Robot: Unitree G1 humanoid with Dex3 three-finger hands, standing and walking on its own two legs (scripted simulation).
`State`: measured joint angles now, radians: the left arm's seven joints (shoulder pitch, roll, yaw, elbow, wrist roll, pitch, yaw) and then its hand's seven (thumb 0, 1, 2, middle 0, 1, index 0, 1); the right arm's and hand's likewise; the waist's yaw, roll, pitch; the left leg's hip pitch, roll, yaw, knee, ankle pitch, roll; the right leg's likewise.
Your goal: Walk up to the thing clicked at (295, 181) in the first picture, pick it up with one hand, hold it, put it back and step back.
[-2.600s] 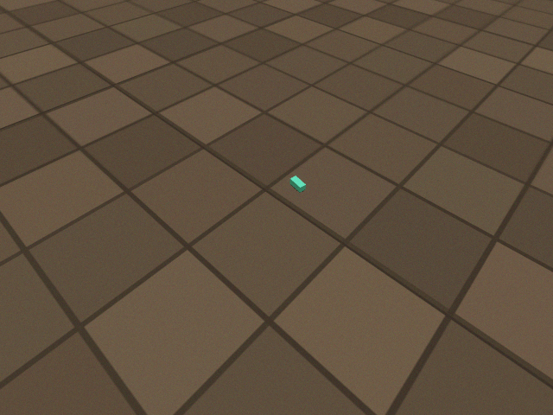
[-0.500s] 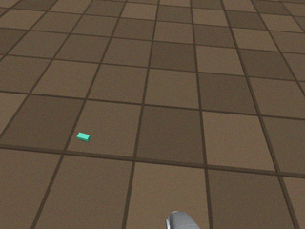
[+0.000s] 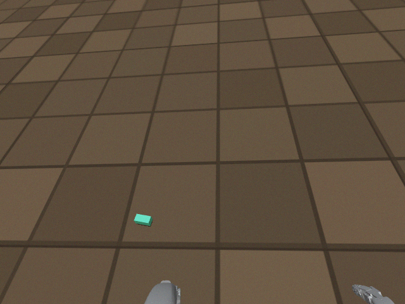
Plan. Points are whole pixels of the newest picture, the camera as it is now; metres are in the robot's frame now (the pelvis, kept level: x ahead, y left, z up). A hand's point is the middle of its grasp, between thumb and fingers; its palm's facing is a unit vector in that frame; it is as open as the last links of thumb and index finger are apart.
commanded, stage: walk up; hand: left
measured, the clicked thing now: (143, 219) +0.64 +0.39 -0.73
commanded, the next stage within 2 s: none
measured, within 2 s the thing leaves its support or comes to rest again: neither
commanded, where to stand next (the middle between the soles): +0.22 +0.24 m, yaw -14 degrees
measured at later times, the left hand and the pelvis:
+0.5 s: hand (14, 282) +0.21 +0.46 -0.12, palm faces -0.17 -0.85 -0.50, open 7.4 cm; pelvis +0.09 +0.18 +0.00, yaw -7 degrees
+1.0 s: hand out of the picture +0.28 +0.57 -0.16, palm faces -0.19 -0.88 -0.43, open 7.4 cm; pelvis +0.16 +0.30 -0.01, yaw -13 degrees
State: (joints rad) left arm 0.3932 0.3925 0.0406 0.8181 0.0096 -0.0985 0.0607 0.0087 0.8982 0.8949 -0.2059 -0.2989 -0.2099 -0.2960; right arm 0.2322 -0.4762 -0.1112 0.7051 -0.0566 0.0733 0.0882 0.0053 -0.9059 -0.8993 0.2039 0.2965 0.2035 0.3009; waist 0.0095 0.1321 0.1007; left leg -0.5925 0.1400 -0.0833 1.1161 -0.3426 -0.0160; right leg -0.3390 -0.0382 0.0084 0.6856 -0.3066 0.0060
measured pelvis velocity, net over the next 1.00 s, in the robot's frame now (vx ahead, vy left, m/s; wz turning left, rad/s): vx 0.16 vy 0.30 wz -0.23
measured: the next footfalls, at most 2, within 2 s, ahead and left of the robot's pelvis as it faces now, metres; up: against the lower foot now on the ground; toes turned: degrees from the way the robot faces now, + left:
left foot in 0.14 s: +0.13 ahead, +0.25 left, +0.00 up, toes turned +2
right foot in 0.56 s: +0.22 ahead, +0.09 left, +0.00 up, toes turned -12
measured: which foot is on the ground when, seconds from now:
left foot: up 0.00-0.12, down 0.14-0.58, up 0.60-0.88, down 0.90-1.00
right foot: down 0.00-0.18, up 0.20-0.54, down 0.56-0.94, up 0.96-1.00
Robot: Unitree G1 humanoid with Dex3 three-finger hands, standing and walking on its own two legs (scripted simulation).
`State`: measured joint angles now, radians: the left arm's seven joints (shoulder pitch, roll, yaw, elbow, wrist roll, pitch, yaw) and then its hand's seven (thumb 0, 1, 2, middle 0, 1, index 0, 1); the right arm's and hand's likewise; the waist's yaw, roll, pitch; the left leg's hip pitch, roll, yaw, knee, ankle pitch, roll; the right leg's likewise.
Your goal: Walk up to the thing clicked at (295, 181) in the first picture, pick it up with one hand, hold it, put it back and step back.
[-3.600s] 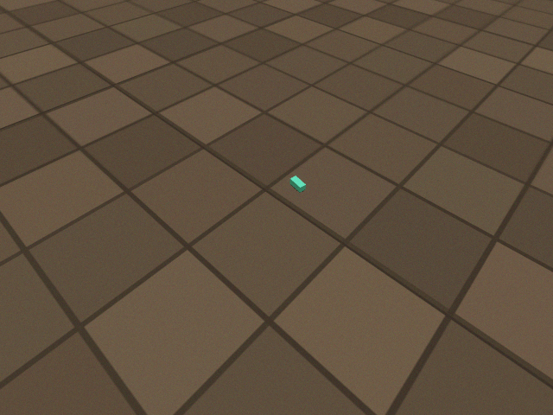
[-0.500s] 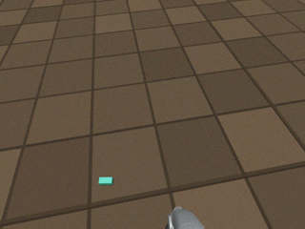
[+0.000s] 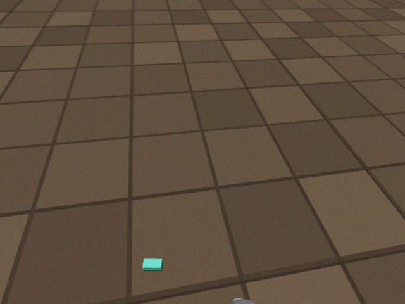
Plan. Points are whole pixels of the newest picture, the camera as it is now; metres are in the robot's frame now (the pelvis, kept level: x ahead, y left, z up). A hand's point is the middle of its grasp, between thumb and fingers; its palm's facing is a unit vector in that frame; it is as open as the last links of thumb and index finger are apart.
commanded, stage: walk up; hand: left
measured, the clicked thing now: (152, 264) +0.44 +0.20 -0.72
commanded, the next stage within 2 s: none
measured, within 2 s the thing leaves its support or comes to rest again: neither
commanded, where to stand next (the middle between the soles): +0.07 -0.05 m, yaw -1 degrees
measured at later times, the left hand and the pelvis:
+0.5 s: hand out of the picture +0.14 +0.24 -0.12, palm faces -0.08 -0.92 -0.39, open 7.4 cm; pelvis +0.02 -0.02 +0.01, yaw -3 degrees
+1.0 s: hand out of the picture +0.13 +0.20 -0.12, palm faces -0.03 -0.95 -0.33, open 7.4 cm; pelvis +0.03 -0.04 +0.03, yaw -2 degrees
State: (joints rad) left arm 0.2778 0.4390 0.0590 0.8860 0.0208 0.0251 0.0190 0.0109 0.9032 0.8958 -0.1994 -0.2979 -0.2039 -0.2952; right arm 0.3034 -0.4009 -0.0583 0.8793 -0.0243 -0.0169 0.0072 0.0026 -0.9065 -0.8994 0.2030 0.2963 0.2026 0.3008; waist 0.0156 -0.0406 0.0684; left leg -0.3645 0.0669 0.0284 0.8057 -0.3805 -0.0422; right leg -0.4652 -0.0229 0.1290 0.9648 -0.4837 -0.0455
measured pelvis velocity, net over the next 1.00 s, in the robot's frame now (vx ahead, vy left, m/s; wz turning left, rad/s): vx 0.03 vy -0.04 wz -0.03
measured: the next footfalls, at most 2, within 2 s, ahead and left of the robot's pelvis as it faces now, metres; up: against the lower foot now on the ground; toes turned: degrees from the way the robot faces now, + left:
right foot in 0.32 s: +0.07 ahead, -0.15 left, +0.00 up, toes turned -4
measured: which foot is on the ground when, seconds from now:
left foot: down 0.00-1.00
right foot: up 0.00-0.30, down 0.32-1.00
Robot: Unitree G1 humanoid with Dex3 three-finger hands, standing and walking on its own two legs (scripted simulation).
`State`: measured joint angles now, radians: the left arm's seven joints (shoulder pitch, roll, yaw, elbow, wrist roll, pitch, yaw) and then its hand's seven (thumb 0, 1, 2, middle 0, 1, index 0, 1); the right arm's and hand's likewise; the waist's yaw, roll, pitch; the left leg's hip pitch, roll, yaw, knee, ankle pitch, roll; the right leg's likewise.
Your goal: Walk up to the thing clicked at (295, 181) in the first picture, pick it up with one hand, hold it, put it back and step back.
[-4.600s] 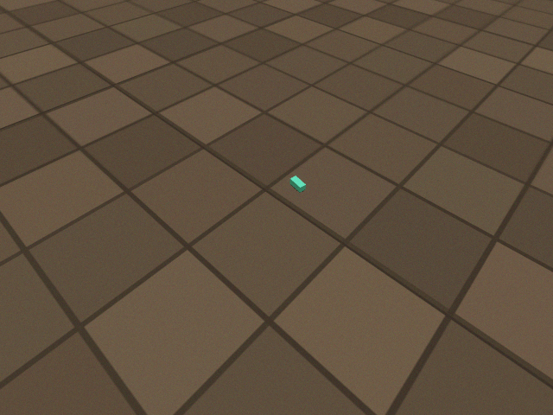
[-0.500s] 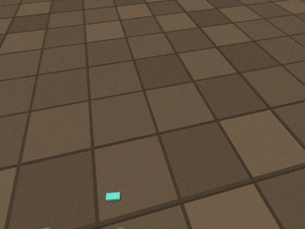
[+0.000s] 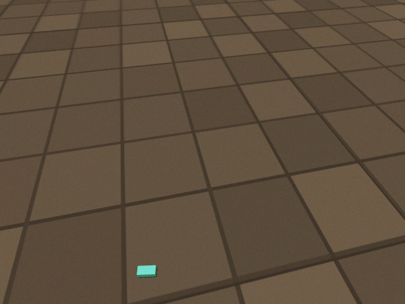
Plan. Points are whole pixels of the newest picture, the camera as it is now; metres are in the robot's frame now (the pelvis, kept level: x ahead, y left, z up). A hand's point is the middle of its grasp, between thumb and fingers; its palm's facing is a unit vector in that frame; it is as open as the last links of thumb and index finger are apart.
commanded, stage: walk up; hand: left
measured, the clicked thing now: (147, 271) +0.41 +0.25 -0.75
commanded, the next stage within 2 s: stand in 1.16 s
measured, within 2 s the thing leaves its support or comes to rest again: neither
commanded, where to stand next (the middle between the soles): +0.05 +0.00 m, yaw +1 degrees
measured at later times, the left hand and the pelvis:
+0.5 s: hand out of the picture +0.11 +0.27 -0.15, palm faces +0.02 -0.95 -0.32, open 7.4 cm; pelvis +0.01 +0.02 +0.01, yaw +1 degrees
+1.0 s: hand out of the picture +0.10 +0.27 -0.15, palm faces +0.04 -0.95 -0.31, open 7.4 cm; pelvis +0.02 +0.02 +0.01, yaw +1 degrees
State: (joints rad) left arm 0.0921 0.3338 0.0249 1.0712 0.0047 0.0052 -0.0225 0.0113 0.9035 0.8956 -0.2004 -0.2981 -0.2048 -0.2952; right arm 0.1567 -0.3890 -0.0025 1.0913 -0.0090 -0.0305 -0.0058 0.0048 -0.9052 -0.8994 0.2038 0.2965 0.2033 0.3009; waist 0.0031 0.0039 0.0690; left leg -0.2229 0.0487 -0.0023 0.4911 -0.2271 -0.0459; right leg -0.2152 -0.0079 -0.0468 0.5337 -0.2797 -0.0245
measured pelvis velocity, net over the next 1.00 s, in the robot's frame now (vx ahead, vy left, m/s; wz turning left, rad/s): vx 0.02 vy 0.02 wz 0.02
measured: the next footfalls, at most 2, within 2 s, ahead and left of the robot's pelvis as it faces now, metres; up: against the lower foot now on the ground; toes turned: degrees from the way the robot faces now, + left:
none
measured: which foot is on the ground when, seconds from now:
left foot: down 0.00-1.00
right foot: down 0.00-1.00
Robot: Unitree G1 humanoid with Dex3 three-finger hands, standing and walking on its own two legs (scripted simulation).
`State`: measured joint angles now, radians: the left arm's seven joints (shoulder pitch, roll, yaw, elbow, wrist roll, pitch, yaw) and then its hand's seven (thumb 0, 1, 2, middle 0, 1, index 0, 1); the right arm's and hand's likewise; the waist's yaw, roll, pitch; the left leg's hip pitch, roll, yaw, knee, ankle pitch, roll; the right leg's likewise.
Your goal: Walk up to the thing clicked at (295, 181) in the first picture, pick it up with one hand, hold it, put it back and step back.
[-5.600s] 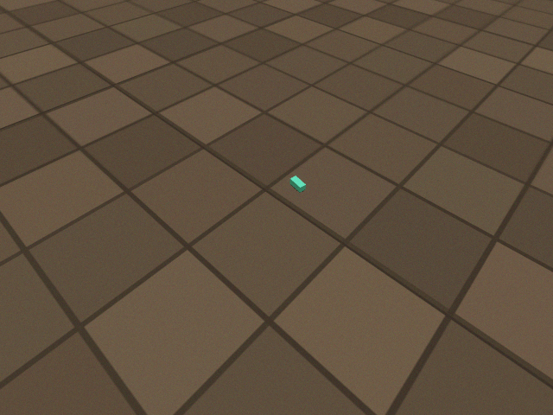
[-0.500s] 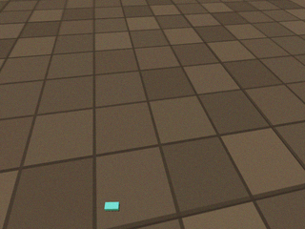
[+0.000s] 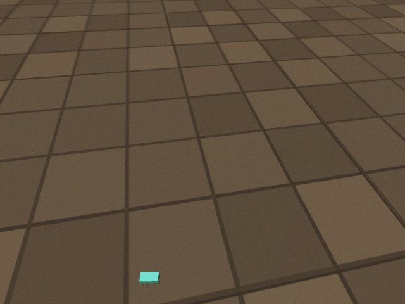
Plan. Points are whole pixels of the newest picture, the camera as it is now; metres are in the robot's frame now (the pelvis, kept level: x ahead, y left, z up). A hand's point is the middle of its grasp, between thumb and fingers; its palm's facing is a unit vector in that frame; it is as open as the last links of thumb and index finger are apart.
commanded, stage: walk up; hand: left
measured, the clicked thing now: (149, 277) +0.40 +0.22 -0.76
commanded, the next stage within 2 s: stand in 0.16 s
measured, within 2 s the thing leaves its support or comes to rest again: neither
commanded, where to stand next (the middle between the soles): +0.03 -0.03 m, yaw +0 degrees
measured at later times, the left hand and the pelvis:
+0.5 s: hand out of the picture +0.07 +0.25 -0.15, palm faces -0.02 -0.94 -0.34, open 7.4 cm; pelvis -0.01 +0.00 +0.00, yaw +0 degrees
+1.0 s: hand out of the picture +0.06 +0.25 -0.15, palm faces -0.04 -0.94 -0.34, open 7.4 cm; pelvis -0.01 -0.01 +0.00, yaw -1 degrees
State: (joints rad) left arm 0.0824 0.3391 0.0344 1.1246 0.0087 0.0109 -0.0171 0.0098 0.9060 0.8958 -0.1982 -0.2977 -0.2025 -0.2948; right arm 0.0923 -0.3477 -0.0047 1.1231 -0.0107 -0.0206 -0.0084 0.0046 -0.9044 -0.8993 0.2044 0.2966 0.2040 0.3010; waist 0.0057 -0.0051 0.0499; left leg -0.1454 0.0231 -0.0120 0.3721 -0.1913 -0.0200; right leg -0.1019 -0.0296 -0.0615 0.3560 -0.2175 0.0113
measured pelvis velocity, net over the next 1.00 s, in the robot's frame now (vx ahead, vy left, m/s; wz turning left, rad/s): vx -0.01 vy -0.01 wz -0.01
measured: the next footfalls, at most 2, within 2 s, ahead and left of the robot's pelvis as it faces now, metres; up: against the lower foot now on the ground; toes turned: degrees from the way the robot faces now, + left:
none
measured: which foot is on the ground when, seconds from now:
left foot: down 0.00-1.00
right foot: down 0.00-1.00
